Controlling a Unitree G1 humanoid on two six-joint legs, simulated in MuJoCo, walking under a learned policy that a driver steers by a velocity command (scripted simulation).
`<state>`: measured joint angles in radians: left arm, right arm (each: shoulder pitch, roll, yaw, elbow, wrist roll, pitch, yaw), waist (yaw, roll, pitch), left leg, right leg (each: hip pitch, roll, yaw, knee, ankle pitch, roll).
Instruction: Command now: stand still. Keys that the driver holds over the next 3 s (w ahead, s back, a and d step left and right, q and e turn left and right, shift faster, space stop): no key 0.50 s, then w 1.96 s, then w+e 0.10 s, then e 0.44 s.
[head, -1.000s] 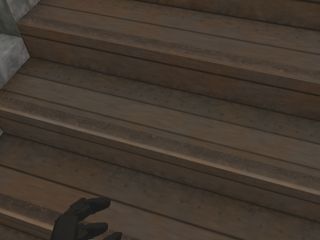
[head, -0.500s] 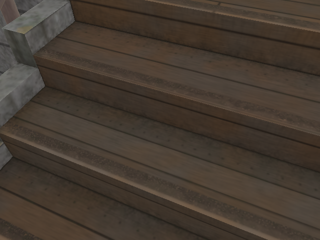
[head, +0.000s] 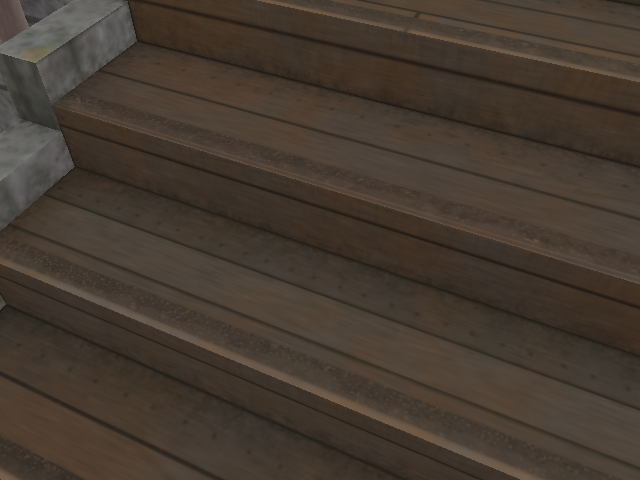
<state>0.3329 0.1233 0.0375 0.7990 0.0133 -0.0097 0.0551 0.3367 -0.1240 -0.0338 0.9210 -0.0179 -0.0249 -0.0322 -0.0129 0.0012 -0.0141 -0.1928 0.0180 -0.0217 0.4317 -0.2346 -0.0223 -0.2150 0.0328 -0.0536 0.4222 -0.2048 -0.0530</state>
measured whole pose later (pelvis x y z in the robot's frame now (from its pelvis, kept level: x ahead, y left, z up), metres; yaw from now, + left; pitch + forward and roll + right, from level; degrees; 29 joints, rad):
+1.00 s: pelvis +0.11 +0.05 +0.00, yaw +0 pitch +3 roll +0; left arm 0.15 0.11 0.01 0.80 0.01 -0.04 0.02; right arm 0.60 -0.13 0.00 1.12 -0.04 -0.10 0.00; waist -0.03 0.00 -0.08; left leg -0.11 -0.05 0.09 0.40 -0.35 0.07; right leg -1.09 0.02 -0.02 2.30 -0.42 -0.17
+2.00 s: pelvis +0.70 +0.05 +0.32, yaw -1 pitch +3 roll +1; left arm 0.05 0.08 -0.01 0.66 0.02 -0.08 0.03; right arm 0.48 -0.17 -0.03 1.11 -0.03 -0.12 0.02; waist -0.01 -0.01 -0.08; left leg -0.33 -0.06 0.17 0.58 -0.31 0.11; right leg -1.18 0.01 0.08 2.11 -0.16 -0.15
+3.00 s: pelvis +1.22 +0.04 +0.62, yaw -15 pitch +1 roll +2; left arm 0.15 0.26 0.12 0.66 0.03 -0.03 0.04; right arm 0.16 -0.22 -0.08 0.79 -0.04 -0.05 -0.07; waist 0.01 -0.02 0.05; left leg -0.64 0.10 0.24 0.92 -0.30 0.08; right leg -0.78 0.05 0.04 1.81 -0.15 -0.04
